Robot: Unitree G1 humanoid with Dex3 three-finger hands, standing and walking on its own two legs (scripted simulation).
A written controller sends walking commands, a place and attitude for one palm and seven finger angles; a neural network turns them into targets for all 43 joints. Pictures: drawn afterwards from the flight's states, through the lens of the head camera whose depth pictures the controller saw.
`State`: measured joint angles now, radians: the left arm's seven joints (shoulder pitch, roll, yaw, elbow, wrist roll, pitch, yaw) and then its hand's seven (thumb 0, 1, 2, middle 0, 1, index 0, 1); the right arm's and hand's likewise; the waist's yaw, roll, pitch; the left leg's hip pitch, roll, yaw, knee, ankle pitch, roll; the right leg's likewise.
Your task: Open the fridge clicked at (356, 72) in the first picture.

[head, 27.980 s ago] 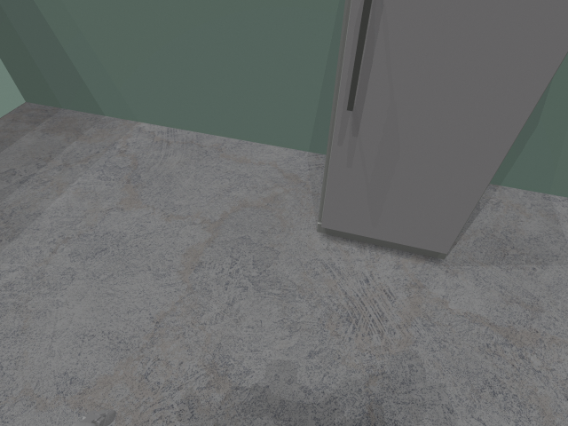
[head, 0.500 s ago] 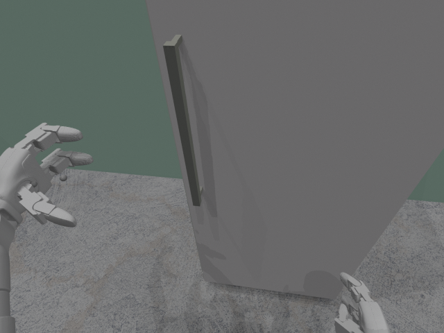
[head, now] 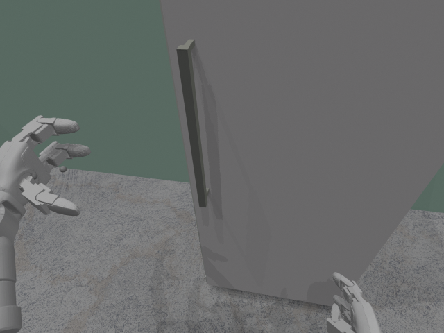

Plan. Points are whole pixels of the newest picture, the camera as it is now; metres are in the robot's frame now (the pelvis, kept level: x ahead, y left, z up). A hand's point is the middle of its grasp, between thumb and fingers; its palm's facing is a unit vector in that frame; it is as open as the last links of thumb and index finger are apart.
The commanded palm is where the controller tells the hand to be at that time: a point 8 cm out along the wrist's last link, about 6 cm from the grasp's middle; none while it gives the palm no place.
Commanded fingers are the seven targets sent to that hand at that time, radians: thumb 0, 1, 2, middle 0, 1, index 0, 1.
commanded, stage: move the hooked fingers beside the handle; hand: left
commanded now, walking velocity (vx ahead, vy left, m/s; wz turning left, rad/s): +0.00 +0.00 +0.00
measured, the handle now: (198, 139) +0.46 +0.11 +0.13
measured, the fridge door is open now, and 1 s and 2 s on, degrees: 0 0 0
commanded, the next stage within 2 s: none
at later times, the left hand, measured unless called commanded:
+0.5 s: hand (103, 160) +0.32 +0.24 +0.19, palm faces +0.02 -1.00 -0.06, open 14.0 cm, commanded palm +0.29 +0.27 +0.19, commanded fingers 0.00 -0.50 0.30 -0.30 -1.20 -0.30 -1.20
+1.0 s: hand (130, 149) +0.36 +0.21 +0.18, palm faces +0.02 -1.00 -0.04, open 14.0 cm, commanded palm +0.33 +0.25 +0.19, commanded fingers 0.00 -0.50 0.30 -0.30 -1.20 -0.30 -1.20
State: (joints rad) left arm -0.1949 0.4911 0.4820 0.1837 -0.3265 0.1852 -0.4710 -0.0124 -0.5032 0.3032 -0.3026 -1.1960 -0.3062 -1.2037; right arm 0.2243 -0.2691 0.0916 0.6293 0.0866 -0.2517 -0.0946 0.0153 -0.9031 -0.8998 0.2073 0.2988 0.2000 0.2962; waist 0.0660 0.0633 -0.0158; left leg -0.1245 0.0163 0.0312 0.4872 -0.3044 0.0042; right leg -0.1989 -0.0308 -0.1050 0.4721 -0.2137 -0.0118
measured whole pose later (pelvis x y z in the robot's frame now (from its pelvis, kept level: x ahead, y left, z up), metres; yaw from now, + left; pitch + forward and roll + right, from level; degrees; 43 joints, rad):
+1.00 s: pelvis +0.00 +0.00 +0.00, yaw -1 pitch -2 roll +0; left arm -0.37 0.37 0.33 0.29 -0.24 0.19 -0.29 -0.01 -0.50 0.30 -0.30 -1.20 -0.30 -1.20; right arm 0.22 -0.26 0.07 0.64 0.08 -0.19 -0.10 0.01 -0.90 -0.90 0.21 0.30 0.20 0.30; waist 0.02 0.05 -0.01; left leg -0.14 0.02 0.05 0.46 -0.29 0.00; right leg -0.24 -0.03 -0.09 0.48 -0.22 -0.02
